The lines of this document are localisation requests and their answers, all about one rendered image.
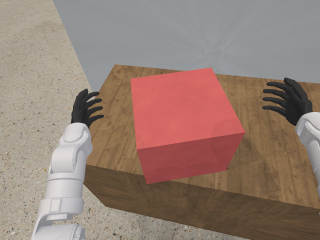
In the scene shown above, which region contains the left robot upper arm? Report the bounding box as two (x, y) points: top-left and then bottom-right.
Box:
(33, 223), (86, 240)

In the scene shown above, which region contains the left robot forearm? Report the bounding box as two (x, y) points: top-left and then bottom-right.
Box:
(30, 122), (93, 240)

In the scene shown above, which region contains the robot left hand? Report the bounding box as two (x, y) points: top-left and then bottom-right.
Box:
(71, 88), (104, 129)

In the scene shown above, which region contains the right robot forearm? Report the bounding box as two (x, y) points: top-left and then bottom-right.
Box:
(295, 112), (320, 198)

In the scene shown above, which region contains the pedestal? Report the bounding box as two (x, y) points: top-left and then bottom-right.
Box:
(83, 64), (320, 240)

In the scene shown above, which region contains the robot right hand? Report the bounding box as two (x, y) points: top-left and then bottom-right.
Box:
(262, 77), (313, 126)

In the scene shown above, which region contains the carton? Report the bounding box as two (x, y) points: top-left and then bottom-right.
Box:
(130, 67), (245, 184)

